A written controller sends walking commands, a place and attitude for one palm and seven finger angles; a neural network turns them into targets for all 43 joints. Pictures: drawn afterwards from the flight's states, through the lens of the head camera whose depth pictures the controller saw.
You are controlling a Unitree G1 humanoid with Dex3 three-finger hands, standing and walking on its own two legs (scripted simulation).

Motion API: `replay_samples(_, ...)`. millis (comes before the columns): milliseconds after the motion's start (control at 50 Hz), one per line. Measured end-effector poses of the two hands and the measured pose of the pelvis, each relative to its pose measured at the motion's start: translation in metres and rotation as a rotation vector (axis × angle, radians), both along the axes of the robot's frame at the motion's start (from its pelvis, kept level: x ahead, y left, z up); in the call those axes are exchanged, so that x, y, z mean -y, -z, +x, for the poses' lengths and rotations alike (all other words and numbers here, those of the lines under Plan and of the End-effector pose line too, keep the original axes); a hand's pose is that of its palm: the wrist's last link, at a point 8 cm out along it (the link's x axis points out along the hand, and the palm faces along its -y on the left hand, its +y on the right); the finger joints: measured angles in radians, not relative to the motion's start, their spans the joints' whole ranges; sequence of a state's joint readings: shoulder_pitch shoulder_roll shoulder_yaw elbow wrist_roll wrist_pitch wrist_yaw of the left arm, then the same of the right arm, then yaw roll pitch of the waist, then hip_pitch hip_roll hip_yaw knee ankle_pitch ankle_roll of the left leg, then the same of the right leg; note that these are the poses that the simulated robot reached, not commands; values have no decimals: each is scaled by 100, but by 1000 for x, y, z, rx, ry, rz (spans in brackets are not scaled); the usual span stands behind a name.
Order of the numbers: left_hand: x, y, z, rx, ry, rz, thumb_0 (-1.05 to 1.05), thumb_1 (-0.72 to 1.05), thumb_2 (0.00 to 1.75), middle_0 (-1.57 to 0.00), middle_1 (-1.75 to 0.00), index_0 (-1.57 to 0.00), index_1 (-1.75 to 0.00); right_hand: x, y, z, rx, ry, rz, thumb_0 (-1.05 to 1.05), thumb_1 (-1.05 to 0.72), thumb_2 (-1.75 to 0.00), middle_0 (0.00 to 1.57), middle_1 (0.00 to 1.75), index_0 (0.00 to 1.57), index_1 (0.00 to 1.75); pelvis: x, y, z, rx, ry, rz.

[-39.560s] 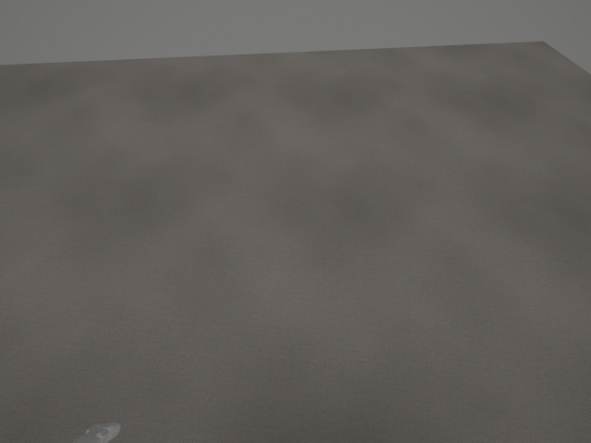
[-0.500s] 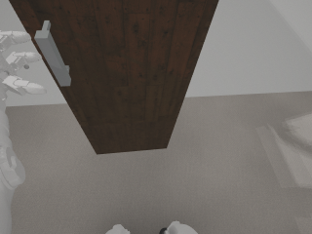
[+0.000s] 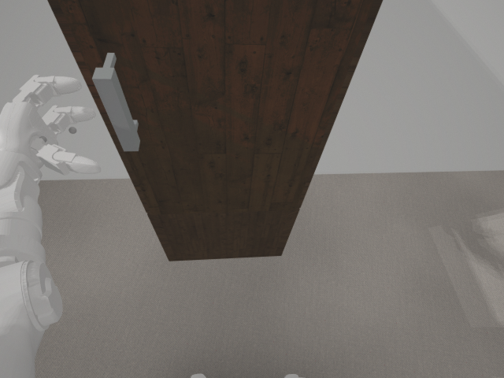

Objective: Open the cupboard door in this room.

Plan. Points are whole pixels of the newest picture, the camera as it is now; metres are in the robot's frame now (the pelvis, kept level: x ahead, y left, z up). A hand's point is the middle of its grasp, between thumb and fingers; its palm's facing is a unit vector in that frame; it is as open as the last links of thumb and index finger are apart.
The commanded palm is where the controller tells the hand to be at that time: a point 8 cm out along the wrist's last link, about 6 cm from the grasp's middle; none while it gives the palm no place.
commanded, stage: move the hooked fingers beside the handle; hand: left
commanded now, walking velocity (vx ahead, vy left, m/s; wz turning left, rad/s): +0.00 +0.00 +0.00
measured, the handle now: (121, 105) +0.52 +0.20 +0.11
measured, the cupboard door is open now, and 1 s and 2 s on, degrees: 0 0 0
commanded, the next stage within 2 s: slide the fingers in behind the handle in 0.24 s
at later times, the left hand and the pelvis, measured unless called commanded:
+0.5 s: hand (84, 124) +0.48 +0.25 +0.11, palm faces +0.01 -1.00 +0.02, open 14.0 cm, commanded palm +0.45 +0.29 +0.11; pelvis -0.01 +0.00 -0.01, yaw +0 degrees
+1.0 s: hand (106, 127) +0.47 +0.21 +0.11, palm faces +0.02 -1.00 +0.02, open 14.0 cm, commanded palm +0.45 +0.26 +0.11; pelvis -0.01 +0.00 +0.00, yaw +0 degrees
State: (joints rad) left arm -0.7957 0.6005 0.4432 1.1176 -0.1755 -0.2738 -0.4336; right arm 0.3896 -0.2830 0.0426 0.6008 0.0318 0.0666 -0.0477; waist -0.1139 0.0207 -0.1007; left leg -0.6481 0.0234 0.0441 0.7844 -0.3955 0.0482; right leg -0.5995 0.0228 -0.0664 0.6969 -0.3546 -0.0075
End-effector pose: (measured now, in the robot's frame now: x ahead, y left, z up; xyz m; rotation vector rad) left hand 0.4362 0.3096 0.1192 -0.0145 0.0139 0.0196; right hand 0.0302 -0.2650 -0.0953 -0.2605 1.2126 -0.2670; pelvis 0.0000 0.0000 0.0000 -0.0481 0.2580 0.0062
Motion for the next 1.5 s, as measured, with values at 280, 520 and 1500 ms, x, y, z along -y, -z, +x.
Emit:
replay_samples(280,3,3,6,-13,-8,-1,-1,-50,30,-30,-120,-30,-120,6,1,-9,-4,-14,-31,1,-91,-90,20,30,21,30,2,4,-11,-5,-11,-3)
replay_samples(520,11,7,19,-6,9,-1,-1,-50,30,-30,-120,-30,-120,7,0,-54,-121,48,-33,1,-91,-90,20,30,20,30,2,5,-10,-27,2,-3)
replay_samples(1500,77,10,19,-7,-12,-3,-1,-50,30,-30,-120,-30,-120,11,9,-38,-36,39,28,1,-91,-90,20,30,20,30,14,4,-11,1,4,14)
